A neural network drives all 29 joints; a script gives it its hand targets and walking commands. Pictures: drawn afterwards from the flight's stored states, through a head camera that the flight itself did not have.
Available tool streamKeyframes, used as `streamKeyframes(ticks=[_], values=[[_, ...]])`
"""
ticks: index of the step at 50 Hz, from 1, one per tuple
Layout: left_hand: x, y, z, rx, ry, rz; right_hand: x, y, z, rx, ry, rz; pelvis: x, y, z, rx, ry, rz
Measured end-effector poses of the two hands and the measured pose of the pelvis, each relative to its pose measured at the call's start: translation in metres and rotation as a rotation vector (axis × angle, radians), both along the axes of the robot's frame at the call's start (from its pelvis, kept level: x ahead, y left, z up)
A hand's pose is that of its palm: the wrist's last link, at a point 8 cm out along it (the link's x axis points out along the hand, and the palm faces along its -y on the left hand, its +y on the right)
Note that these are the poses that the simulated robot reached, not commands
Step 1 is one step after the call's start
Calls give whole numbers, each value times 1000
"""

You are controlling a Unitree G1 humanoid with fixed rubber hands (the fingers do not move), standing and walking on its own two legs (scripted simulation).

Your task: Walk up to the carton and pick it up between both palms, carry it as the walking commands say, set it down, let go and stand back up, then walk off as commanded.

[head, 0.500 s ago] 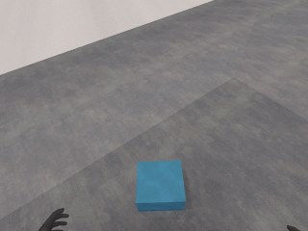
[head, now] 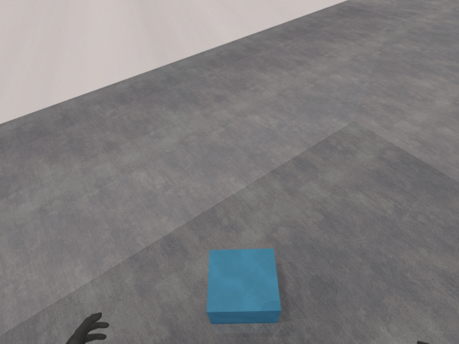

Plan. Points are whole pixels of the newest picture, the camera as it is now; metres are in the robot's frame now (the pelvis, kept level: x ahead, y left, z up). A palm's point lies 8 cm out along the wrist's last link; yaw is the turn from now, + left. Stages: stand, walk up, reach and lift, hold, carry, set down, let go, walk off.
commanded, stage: walk up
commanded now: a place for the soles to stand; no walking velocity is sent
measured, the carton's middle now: (242, 285) +0.46 +0.02 -0.69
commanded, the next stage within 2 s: stand in 0.06 s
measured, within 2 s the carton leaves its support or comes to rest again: neither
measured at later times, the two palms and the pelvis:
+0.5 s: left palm out of the picture +0.11 +0.33 -0.10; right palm out of the picture +0.12 -0.30 -0.10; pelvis +0.01 +0.01 +0.00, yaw +0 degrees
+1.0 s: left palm (91, 317) +0.19 +0.31 -0.11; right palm (393, 311) +0.22 -0.27 -0.11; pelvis -0.01 +0.00 -0.03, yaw +1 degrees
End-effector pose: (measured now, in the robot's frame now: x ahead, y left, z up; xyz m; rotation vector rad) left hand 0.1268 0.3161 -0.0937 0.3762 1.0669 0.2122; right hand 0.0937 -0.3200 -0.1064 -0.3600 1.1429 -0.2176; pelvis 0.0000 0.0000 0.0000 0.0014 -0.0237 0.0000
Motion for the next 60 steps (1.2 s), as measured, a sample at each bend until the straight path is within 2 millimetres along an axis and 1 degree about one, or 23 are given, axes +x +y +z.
streamKeyframes(ticks=[11,22,30,34,37,44,47,54,60], values=[[-8,10,-3,-2,32,21,9,12,3,6,6,2,5,7,3,-2,-1,3],[-13,12,-7,-11,50,31,24,17,8,0,-12,10,11,11,4,-2,1,6],[-12,13,-6,-9,53,34,29,18,8,1,-13,13,16,12,4,-2,3,8],[19,3,1,-43,-43,15,63,28,19,24,-125,67,5,11,-3,2,25,2],[35,-4,2,-43,-63,5,75,32,16,25,-106,76,-2,10,-6,6,29,0],[42,0,-1,-50,-65,43,90,40,9,54,-109,65,0,7,-12,4,84,-2],[52,-1,-6,-63,-82,46,103,44,1,79,-134,54,-1,6,-19,2,123,4],[89,-8,-20,-91,-136,48,146,58,-16,108,-201,50,-12,2,-38,5,211,16],[113,-13,-35,-121,-170,50,170,66,-28,131,-245,42,-26,1,-53,5,289,22]])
